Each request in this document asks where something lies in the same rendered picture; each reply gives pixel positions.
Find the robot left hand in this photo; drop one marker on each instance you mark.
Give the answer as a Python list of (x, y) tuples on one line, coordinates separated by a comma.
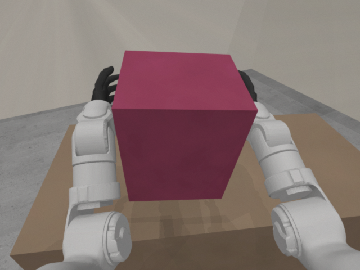
[(102, 88)]

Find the robot right forearm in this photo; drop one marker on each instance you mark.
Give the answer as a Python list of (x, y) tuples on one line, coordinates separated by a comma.
[(286, 177)]

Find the right robot upper arm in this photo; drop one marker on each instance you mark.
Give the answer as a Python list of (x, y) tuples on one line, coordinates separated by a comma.
[(310, 230)]

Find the robot left forearm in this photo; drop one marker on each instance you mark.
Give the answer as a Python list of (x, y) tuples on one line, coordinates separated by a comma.
[(93, 161)]

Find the carton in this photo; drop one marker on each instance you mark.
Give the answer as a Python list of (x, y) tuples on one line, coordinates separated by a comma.
[(181, 121)]

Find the robot right hand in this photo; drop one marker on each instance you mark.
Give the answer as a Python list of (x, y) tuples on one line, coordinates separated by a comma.
[(249, 85)]

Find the pedestal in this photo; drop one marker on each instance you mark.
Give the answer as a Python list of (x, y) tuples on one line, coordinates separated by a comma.
[(231, 233)]

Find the left robot upper arm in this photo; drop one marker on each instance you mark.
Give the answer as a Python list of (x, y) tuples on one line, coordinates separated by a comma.
[(98, 241)]

